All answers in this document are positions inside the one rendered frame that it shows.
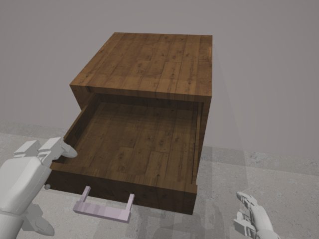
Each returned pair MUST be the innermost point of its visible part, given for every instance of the handle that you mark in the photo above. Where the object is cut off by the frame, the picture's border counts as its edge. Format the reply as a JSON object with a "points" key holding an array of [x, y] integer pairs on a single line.
{"points": [[114, 214]]}

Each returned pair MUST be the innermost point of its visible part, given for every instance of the cabinet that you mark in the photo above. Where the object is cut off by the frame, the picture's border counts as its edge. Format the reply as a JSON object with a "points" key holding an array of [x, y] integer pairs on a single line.
{"points": [[163, 66]]}

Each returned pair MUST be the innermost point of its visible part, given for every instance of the left robot hand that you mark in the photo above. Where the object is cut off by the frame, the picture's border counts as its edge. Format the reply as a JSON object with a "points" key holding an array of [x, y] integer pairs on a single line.
{"points": [[22, 177]]}

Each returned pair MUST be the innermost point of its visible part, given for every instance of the left robot forearm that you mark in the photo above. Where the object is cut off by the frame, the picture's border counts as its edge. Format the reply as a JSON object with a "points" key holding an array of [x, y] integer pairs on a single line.
{"points": [[10, 225]]}

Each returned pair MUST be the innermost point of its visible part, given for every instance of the right robot hand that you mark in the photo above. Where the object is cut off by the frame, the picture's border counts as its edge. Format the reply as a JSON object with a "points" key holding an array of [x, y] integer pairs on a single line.
{"points": [[249, 223]]}

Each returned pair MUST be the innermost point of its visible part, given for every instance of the drawer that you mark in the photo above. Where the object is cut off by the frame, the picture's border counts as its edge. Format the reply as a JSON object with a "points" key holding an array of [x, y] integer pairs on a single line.
{"points": [[133, 145]]}

